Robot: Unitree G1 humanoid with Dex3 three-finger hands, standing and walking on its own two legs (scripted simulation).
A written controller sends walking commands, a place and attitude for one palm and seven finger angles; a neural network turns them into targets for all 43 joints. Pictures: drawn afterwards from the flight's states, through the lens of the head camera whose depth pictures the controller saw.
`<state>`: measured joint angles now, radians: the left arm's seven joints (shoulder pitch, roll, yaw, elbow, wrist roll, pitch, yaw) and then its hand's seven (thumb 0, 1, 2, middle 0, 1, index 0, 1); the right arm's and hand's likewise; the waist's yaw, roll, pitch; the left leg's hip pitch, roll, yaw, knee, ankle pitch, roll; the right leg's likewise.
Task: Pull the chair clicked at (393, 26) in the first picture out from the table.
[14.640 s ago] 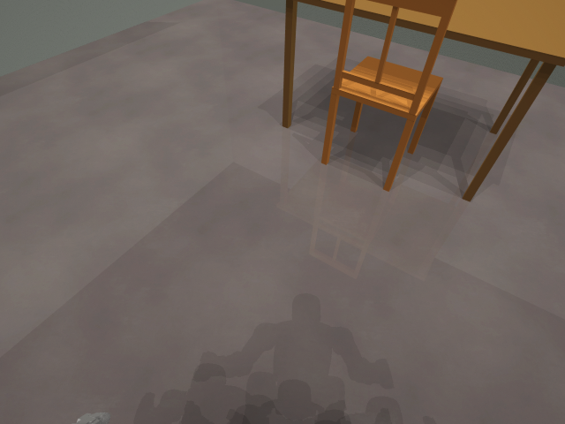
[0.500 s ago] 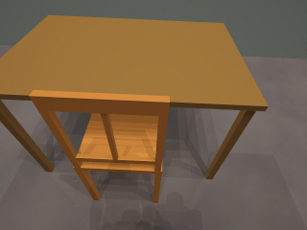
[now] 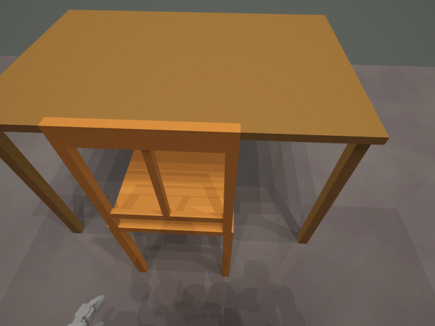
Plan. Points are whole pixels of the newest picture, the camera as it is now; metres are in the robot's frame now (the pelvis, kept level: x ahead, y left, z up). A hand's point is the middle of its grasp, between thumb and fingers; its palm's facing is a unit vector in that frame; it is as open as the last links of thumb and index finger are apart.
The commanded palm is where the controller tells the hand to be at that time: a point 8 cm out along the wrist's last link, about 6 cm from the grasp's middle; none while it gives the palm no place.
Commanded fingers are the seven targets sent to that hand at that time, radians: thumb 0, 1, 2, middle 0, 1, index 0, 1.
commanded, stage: raise the hand toward the chair's back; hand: left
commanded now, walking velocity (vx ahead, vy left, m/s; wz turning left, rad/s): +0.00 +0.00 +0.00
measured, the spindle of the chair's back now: (158, 185) +0.46 +0.16 -0.08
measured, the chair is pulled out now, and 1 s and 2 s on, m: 0.00 0.00 0.00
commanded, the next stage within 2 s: aim the fingers beside a spindle in 1.96 s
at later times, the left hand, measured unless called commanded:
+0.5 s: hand (126, 309) +0.17 +0.17 -0.05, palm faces -0.03 -1.00 -0.05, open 11.1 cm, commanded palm +0.15 +0.22 -0.05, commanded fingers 0.00 0.13 0.57 -0.12 -0.18 -0.12 -0.18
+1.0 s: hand (111, 294) +0.19 +0.20 -0.05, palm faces -0.03 -1.00 -0.04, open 15.3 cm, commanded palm +0.17 +0.25 -0.04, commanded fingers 0.00 -0.45 0.32 -0.06 -0.09 -0.06 -0.09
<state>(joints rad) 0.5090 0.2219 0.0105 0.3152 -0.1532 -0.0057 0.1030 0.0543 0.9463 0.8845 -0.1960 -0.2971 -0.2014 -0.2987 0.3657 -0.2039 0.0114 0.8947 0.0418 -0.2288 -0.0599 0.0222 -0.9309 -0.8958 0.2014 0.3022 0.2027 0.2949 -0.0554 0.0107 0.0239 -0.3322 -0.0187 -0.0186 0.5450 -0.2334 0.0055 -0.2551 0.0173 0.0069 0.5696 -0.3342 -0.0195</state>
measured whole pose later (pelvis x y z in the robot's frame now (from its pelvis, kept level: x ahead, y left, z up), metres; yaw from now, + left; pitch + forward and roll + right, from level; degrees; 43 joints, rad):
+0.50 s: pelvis -0.02 -0.02 -0.12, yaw +1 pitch +17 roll -2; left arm 0.46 0.22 0.13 -0.11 -0.30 -0.45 -0.35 0.01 0.36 0.67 -0.14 -0.22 -0.15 -0.22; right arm 0.12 -0.22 0.01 0.51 0.01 -0.20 -0.03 0.01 -0.91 -0.90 0.20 0.30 0.20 0.30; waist 0.07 0.03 -0.13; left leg -1.08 -0.01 -0.09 1.32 -0.53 -0.03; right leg -0.96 0.05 -0.08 1.31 -0.65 -0.05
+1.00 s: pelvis -0.03 +0.01 -0.10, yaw -1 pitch +16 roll -3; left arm 0.42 0.27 0.16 -0.11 -0.28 -0.38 -0.24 0.00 -0.23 0.42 -0.09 -0.13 -0.09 -0.13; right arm 0.20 -0.25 -0.03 0.55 0.02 -0.21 -0.06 0.01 -0.91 -0.90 0.20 0.30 0.20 0.29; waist -0.01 0.02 -0.13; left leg -1.04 0.00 -0.05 1.25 -0.49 0.01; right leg -0.92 0.05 -0.04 1.22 -0.58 -0.01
